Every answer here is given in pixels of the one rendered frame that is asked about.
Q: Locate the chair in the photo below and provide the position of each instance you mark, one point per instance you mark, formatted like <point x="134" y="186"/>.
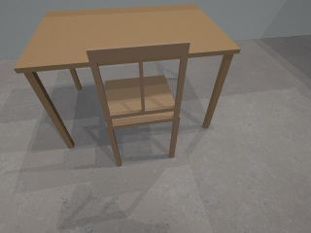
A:
<point x="139" y="101"/>

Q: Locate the table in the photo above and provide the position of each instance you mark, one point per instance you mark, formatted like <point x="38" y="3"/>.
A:
<point x="62" y="37"/>

